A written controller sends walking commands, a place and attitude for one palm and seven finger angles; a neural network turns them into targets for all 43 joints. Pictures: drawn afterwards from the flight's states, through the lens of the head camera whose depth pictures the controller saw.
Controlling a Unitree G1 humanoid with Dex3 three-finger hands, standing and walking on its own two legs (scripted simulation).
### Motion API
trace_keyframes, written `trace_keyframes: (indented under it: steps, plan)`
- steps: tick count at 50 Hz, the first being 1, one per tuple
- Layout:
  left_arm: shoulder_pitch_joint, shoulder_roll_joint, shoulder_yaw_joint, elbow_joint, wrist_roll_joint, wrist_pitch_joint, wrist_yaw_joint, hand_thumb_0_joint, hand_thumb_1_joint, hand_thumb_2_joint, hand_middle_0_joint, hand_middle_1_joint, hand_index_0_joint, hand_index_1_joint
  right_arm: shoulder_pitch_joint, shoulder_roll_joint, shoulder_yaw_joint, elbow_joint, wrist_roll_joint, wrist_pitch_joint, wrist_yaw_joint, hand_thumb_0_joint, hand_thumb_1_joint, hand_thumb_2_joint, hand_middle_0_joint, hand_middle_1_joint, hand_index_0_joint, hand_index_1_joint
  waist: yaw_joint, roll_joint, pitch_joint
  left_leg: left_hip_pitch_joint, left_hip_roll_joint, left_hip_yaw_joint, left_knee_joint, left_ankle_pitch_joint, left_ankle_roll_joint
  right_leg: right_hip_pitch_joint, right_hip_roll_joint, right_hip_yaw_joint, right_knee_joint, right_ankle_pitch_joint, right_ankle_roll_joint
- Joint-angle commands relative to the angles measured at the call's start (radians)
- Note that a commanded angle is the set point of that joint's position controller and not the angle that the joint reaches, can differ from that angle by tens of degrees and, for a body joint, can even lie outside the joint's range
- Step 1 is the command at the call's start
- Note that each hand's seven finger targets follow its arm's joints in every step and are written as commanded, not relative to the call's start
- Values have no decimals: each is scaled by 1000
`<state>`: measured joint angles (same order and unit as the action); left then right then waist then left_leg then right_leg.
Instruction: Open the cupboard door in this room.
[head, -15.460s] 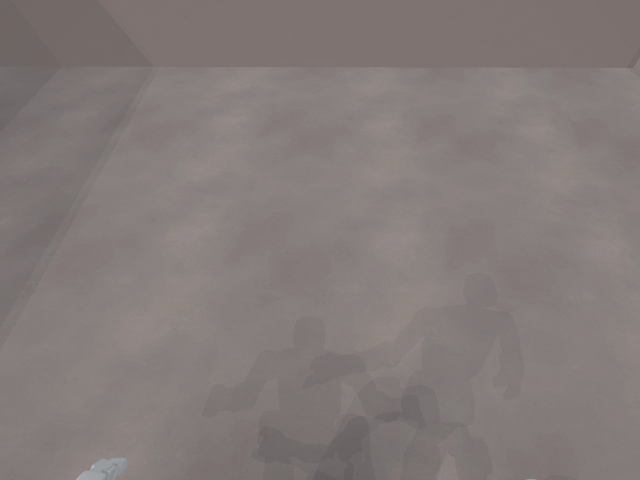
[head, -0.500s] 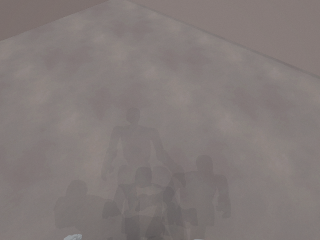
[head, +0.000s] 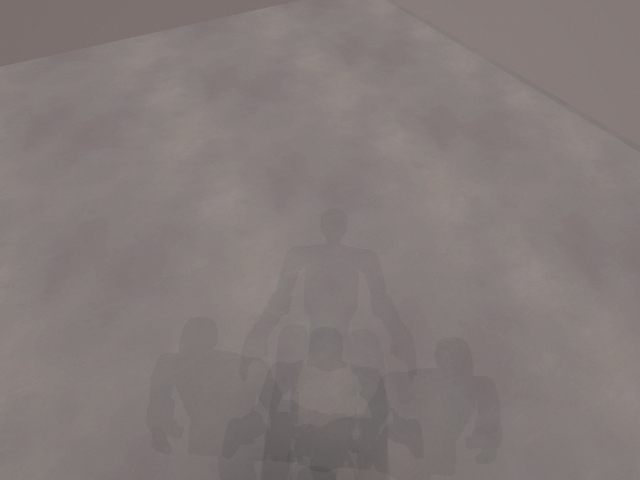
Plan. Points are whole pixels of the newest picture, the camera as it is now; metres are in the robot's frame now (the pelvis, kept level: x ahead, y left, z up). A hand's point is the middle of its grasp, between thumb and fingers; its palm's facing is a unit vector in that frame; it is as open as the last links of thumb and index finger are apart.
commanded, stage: turn or walk to find it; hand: left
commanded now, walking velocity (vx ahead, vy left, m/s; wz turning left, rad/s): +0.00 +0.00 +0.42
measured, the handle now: out of the picture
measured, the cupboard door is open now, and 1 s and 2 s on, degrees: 0 0 0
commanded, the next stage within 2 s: stand and wait in 1.72 s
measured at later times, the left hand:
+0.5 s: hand out of the picture +0.04 +0.19 -0.14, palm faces +0.18 -0.94 -0.28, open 7.4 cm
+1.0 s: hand out of the picture -0.16 +0.19 -0.18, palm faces +0.45 -0.85 -0.25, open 7.4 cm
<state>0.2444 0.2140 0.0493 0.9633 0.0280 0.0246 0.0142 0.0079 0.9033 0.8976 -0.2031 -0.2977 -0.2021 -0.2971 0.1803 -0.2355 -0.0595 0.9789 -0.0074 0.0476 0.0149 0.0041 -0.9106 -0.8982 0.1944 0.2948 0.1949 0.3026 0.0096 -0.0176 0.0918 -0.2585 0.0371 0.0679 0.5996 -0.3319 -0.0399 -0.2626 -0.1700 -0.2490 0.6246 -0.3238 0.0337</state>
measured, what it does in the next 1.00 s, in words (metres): steps on the spot, turning left: right foot, then left foot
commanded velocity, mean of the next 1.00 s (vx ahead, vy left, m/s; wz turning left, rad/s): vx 0.00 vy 0.00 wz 0.42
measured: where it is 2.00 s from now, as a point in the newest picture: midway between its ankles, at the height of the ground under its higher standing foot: outside the picture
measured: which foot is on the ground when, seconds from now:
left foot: down 0.00-0.46, up 0.48-0.94, down 0.96-1.00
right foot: down 0.00-0.00, up 0.02-0.44, down 0.46-0.96, up 0.98-1.00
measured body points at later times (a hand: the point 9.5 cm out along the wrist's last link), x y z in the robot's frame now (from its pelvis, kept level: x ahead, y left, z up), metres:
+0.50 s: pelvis -0.04 -0.03 +0.00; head -0.01 -0.05 +0.45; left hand +0.03 +0.24 -0.12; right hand +0.06 -0.26 -0.16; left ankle -0.01 +0.12 -0.72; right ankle -0.01 -0.13 -0.73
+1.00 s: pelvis -0.09 -0.01 +0.00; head -0.06 +0.02 +0.45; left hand -0.19 +0.23 -0.16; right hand +0.10 -0.21 -0.13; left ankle -0.15 +0.08 -0.73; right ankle -0.01 -0.13 -0.71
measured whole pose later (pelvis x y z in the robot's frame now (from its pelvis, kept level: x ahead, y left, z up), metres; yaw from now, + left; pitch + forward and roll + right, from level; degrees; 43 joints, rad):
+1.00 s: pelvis -0.09 -0.01 +0.00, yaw +24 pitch -1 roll +1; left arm 0.26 0.25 0.07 1.00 0.02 0.06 0.02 0.01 0.91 0.90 -0.20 -0.30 -0.20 -0.30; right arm 0.15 -0.21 -0.05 0.97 -0.01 0.03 0.01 0.00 -0.91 -0.90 0.19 0.29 0.20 0.30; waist 0.03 -0.06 0.09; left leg -0.23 0.01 0.07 0.58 -0.32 0.03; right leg -0.37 -0.17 -0.18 0.77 -0.43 0.04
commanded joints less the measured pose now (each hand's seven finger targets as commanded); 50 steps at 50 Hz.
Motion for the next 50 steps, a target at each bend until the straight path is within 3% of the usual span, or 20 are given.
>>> trace_keyframes:
  steps: [1, 3, 7, 15, 18, 21, 22, 23, 24, 25, 27, 29, 39, 42, 45, 46, 47, 48, 49, 50]
  plan:
    - [-45, 93, 19, -117, -11, 3, 6, 0, 900, 900, -200, -300, -200, -300, 147, -253, -55, -42, -10, -35, -15, 0, -900, -900, 200, 300, 200, 300, -78, 279, -158, 248, 384, -422, -266, 662, 218, -296, 45, 125, 368, -326, 37]
    - [-100, 103, 26, -97, -14, 14, 11, 0, 900, 900, -200, -300, -200, -300, 106, -201, -43, -36, -13, -37, -35, 0, -900, -900, 200, 300, 200, 300, -67, 283, -131, 180, 313, -370, -259, 601, 218, -311, 43, 222, 486, -244, 35]
    - [-53, 106, 28, -52, -14, 7, -6, 0, 900, 900, -200, -300, -200, -300, 15, -152, -23, -67, -9, -48, -35, 0, -900, -900, 200, 300, 200, 300, -17, 153, -111, 146, 206, -245, -264, 562, 190, -268, 57, 219, 484, -89, 46]
    - [-110, 86, 20, -95, -16, 8, 1, 0, 900, 900, -200, -300, -200, -300, 49, -161, -41, -70, -17, -35, -27, 0, -900, -900, 200, 300, 200, 300, -46, 163, -105, 124, 199, -349, -275, 415, 214, -208, 97, 223, 272, -125, 47]
    - [-84, 80, 18, -97, -20, 2, 4, 0, 900, 900, -200, -300, -200, -300, 31, -163, -47, -79, -20, -28, -25, 0, -900, -900, 200, 300, 200, 300, -36, 180, -122, 71, 185, -388, -252, 415, 208, -101, 125, 213, 129, -121, 33]
    - [20, 89, 22, -74, -22, -10, 8, 0, 900, 900, -200, -300, -200, -300, -4, -154, -50, -93, -13, -23, -21, 0, -900, -900, 200, 300, 200, 300, 15, 162, -147, -28, 130, -376, -182, 328, 164, 85, 137, 190, -132, 55, 25]
    - [48, 123, 27, -69, -16, -20, 11, 0, 900, 900, -200, -300, -200, -300, -1, -126, -49, -96, -6, -23, -17, 0, -900, -900, 200, 300, 200, 300, 28, 81, -151, -111, 77, -339, -111, 237, 117, 192, 92, 231, -261, 116, 14]
    - [63, 199, 44, -73, -2, -30, 19, 0, 900, 900, -200, -300, -200, -300, 19, -61, -38, -113, 1, -24, -12, 0, -900, -900, 200, 300, 200, 300, 30, -158, -154, -298, -43, -208, 71, 6, 48, 298, -133, 466, -345, 70, -61]
    - [39, 242, 54, -97, -3, -29, 19, 0, 900, 900, -200, -300, -200, -300, -6, -70, -41, -133, -8, -17, -14, 0, -900, -900, 200, 300, 200, 300, 42, -276, -109, -335, -99, -136, 292, -229, 14, 170, -309, 612, -402, 70, -173]
    - [1, 219, 56, -113, -11, -30, 23, 0, 900, 900, -200, -300, -200, -300, -13, -107, -51, -120, -17, -2, -14, 0, -900, -900, 200, 300, 200, 300, 34, -270, -67, -304, -58, -191, 445, -217, 24, 33, -294, 605, -431, -14, -197]
    - [-103, 158, 40, -133, -12, -25, 22, 0, 900, 900, -200, -300, -200, -300, 33, -91, -55, -78, -18, 9, -2, 0, -900, -900, 200, 300, 200, 300, -33, -94, -14, -293, -33, -170, 588, -105, 18, -36, -197, 445, -403, -11, -160]
    - [-117, 125, 30, -137, -11, -35, 20, 0, 900, 900, -200, -300, -200, -300, 85, -71, -48, -51, -19, 14, 4, 0, -900, -900, 200, 300, 200, 300, -45, -128, -29, -276, -24, -132, 630, -22, -4, -11, -132, 306, -369, 94, -130]
    - [62, 183, 45, -53, 3, -32, 18, 0, 900, 900, -200, -300, -200, -300, -32, -51, -22, -61, -7, 2, -1, 0, -900, -900, 200, 300, 200, 300, 46, -164, -93, -207, -5, -45, 302, -141, -27, 176, -190, 259, -299, 340, -178]
    - [61, 200, 51, -39, 5, -27, 16, 0, 900, 900, -200, -300, -200, -300, -37, -46, -13, -65, 2, -9, -5, 0, -900, -900, 200, 300, 200, 300, 49, -198, -122, -146, -10, -14, 172, -168, -14, 195, -204, 244, -259, 409, -187]
    - [20, 207, 55, -33, -4, -19, 15, 0, 900, 900, -200, -300, -200, -300, 48, -51, -11, -44, 1, -23, -10, 0, -900, -900, 200, 300, 200, 300, -9, -168, -159, 30, -17, 20, -88, 7, 1, 124, -185, 175, -154, 387, -125]
    - [15, 183, 52, -37, -12, -11, 13, 0, 900, 900, -200, -300, -200, -300, 83, -82, -16, -36, 0, -33, -8, 0, -900, -900, 200, 300, 200, 300, -33, -80, -173, 155, 8, -15, -222, 126, 16, 23, -148, 126, -54, 294, -71]
    - [27, 127, 43, -58, -20, -4, 8, 0, 900, 900, -200, -300, -200, -300, 91, -165, -35, -43, -8, -40, -9, 0, -900, -900, 200, 300, 200, 300, -39, 175, -169, 262, 201, -265, -310, 219, 80, -183, -32, 72, 139, 32, -3]
    - [-20, 84, 23, -95, -13, 5, 3, 0, 900, 900, -200, -300, -200, -300, 107, -245, -49, -47, -11, -32, -15, 0, -900, -900, 200, 300, 200, 300, -60, 332, -111, 217, 361, -427, -332, 413, 178, -320, 43, 94, 295, -286, 33]
    - [-86, 105, 23, -94, -5, 21, 10, 0, 900, 900, -200, -300, -200, -300, 118, -228, -49, -32, -13, -32, -26, 0, -900, -900, 200, 300, 200, 300, -84, 288, -94, 136, 354, -428, -342, 389, 192, -309, 36, 185, 386, -263, 32]
    - [-105, 103, 30, -86, -8, 24, 8, 0, 900, 900, -200, -300, -200, -300, 73, -210, -43, -36, -15, -30, -34, 0, -900, -900, 200, 300, 200, 300, -61, 273, -58, 101, 306, -385, -335, 362, 190, -322, 42, 214, 443, -208, 32]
